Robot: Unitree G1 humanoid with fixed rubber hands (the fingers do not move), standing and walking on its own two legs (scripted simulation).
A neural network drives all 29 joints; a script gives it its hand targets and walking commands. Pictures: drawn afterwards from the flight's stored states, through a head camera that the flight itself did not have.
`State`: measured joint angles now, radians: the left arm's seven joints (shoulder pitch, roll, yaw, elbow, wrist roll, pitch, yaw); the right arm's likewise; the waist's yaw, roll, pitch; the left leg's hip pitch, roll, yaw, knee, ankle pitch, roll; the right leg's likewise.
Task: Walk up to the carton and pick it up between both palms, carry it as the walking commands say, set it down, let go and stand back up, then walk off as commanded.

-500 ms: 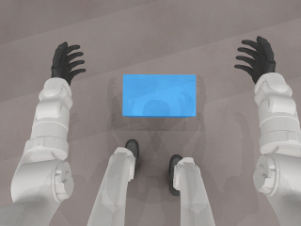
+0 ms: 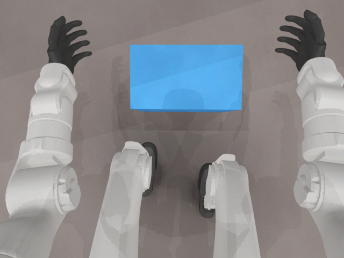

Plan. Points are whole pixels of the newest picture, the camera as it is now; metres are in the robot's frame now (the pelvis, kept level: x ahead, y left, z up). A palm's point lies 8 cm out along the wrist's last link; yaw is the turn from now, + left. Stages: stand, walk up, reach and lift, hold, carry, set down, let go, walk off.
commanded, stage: reach and lift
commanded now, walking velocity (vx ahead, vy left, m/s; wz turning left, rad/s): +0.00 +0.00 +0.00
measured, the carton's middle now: (184, 84) +0.48 +0.02 -0.38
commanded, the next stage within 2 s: none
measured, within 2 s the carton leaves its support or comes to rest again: neither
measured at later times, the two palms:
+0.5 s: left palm (96, 78) +0.46 +0.26 -0.27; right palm (269, 76) +0.51 -0.20 -0.27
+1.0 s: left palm (97, 77) +0.46 +0.27 -0.30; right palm (260, 83) +0.50 -0.20 -0.32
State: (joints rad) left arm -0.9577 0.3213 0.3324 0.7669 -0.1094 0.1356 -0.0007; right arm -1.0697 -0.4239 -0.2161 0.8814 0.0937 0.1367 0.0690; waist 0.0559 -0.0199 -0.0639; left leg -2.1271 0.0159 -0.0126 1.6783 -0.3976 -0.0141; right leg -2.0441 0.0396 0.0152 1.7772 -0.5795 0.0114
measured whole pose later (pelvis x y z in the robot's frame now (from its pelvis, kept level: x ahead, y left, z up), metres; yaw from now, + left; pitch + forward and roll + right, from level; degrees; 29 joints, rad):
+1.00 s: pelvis -0.02 +0.00 -0.14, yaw +0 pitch +38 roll +1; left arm -1.20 0.45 0.17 1.09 -0.32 -0.01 0.05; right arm -1.25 -0.46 -0.04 1.05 0.23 0.03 -0.05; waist 0.06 0.01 0.29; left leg -2.37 0.03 -0.01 2.16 -0.45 -0.02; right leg -2.29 0.03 0.01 2.28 -0.65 0.00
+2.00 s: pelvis -0.02 +0.01 -0.12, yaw -2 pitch +41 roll +0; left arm -1.34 0.36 0.07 1.24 -0.36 -0.08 0.09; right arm -1.38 -0.41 0.11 1.21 0.29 -0.03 -0.07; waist 0.07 0.01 0.25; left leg -2.38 0.02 -0.02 2.09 -0.43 -0.02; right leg -2.31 0.05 0.02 2.19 -0.59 0.02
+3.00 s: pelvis -0.02 +0.01 -0.10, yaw -3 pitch +43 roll +1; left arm -1.15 0.29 0.24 0.93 -0.20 0.16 0.11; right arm -1.30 -0.37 -0.05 1.08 0.15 0.17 -0.04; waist 0.07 -0.01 0.06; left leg -2.33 -0.02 -0.03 2.01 -0.43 -0.04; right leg -2.28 0.08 0.04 2.10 -0.57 0.04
